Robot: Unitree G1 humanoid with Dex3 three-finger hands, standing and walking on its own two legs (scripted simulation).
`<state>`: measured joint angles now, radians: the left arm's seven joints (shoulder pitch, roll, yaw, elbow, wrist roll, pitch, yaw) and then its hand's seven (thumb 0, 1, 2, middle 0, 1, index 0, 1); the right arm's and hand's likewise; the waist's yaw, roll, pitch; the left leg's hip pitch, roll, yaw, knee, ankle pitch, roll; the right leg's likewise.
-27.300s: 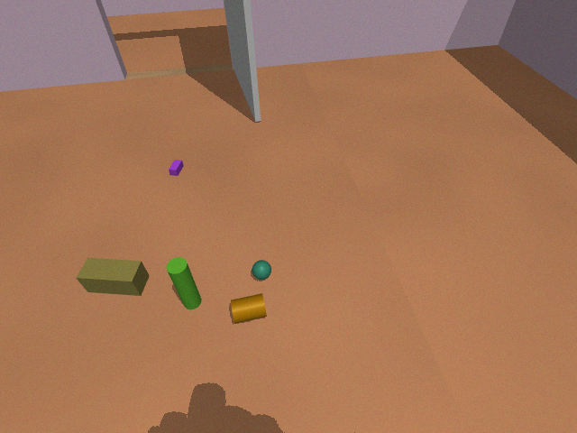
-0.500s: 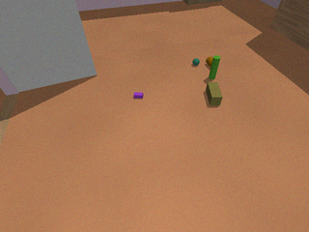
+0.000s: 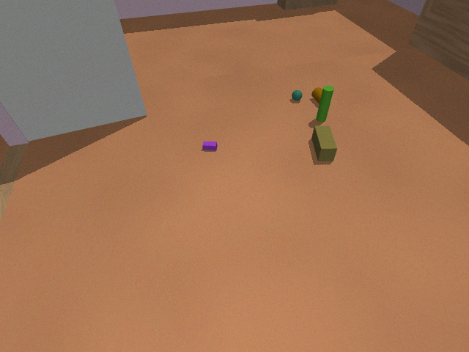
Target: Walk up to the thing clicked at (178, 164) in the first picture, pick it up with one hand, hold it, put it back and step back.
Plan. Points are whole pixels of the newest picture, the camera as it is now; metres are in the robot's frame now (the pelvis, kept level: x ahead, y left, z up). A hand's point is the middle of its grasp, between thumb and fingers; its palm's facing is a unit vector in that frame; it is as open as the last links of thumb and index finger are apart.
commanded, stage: stand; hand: left
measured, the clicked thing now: (210, 145) +1.48 +0.24 -0.76
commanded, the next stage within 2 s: walk up in 0.18 s
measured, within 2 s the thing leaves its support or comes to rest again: neither
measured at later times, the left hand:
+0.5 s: hand out of the picture +0.14 +0.24 -0.14, palm faces -0.04 -0.90 -0.43, open 7.4 cm
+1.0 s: hand (142, 284) +0.32 +0.25 -0.18, palm faces -0.02 -0.94 -0.33, open 7.4 cm
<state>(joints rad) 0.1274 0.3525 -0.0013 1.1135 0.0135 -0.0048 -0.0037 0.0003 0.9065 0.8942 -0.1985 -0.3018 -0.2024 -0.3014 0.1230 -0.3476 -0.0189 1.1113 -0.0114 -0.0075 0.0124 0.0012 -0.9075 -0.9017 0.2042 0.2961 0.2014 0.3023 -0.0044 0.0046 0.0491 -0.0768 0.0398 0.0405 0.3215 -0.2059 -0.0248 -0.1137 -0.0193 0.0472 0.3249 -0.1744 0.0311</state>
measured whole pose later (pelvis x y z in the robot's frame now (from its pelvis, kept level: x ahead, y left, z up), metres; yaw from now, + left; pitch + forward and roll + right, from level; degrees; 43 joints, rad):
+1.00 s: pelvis +0.29 -0.02 -0.03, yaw +1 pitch -2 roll -1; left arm 0.28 0.41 0.05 0.94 0.00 -0.04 -0.03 0.00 0.91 0.89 -0.20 -0.30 -0.20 -0.30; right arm 0.19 -0.39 -0.09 0.88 -0.04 -0.07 0.08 0.00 -0.91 -0.90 0.20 0.30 0.20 0.30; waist 0.00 -0.03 0.12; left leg -0.41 0.05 0.05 0.64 -0.21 0.02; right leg -0.13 -0.01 -0.01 0.97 -0.50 -0.03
